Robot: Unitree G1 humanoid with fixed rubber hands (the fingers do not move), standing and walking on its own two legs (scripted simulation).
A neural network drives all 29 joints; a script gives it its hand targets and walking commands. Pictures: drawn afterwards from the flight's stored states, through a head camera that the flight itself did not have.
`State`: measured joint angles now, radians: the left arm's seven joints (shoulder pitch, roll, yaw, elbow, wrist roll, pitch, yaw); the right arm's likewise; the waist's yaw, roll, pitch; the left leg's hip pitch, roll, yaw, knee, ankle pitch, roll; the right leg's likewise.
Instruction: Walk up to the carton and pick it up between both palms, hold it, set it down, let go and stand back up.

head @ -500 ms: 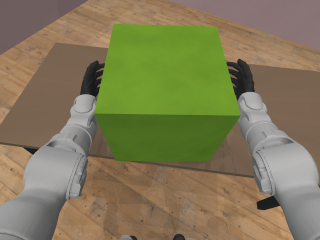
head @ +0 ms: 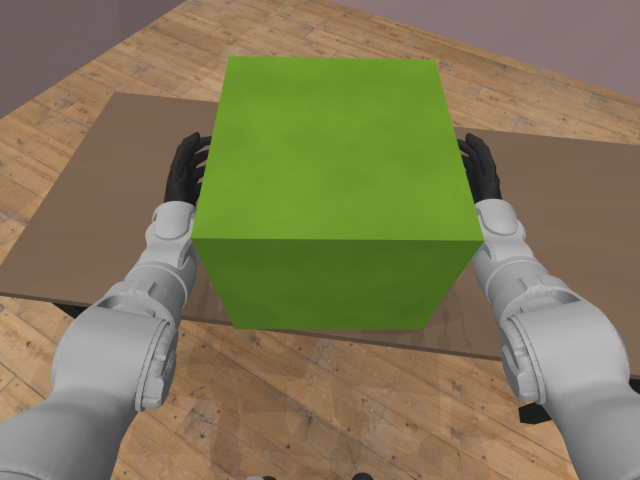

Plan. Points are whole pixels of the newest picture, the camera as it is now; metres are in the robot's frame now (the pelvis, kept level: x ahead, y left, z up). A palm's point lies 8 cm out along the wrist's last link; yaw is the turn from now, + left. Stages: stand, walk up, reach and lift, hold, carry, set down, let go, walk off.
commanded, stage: reach and lift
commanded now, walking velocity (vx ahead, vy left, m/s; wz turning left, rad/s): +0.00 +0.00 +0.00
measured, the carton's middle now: (330, 200) +0.49 +0.01 +0.01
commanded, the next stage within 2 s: none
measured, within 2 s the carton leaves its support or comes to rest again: leaves its support in 0.64 s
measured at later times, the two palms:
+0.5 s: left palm (184, 197) +0.43 +0.20 +0.07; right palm (480, 197) +0.45 -0.18 +0.07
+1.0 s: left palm (185, 198) +0.43 +0.20 +0.07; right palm (490, 210) +0.43 -0.19 +0.08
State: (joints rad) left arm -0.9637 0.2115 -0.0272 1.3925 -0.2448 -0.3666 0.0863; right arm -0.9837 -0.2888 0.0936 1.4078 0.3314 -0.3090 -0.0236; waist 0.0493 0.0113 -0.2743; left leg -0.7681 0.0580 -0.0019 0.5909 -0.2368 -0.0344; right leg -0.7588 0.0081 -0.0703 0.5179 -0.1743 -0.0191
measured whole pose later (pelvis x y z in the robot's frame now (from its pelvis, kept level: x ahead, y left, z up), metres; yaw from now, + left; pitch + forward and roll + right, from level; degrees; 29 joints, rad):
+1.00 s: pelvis +0.03 +0.01 +0.02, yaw +0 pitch +13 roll -1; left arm -0.74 0.13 0.25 1.17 0.06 -0.40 0.03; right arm -0.73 -0.17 -0.28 1.14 -0.07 -0.34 0.00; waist 0.00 0.00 -0.12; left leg -0.41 0.04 0.01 0.37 -0.19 -0.02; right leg -0.39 0.00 -0.06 0.27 -0.11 0.00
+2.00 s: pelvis +0.00 +0.01 +0.03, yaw +1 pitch +1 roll +0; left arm -0.66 0.11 0.27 0.52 0.15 0.32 -0.05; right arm -0.65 -0.13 -0.23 0.80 0.01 0.08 0.00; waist 0.00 -0.04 -0.03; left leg -0.15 0.02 0.01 0.29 -0.15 -0.01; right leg -0.15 -0.02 -0.06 0.24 -0.10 0.01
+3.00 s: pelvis +0.01 +0.01 +0.03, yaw +1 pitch -3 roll -1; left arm -0.69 0.14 0.31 0.25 0.18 0.69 -0.08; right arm -0.74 -0.18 -0.11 0.63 0.20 0.41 -0.08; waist -0.07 -0.05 -0.09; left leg -0.08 0.03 0.01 0.29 -0.16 -0.02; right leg -0.07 0.00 -0.07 0.23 -0.11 0.00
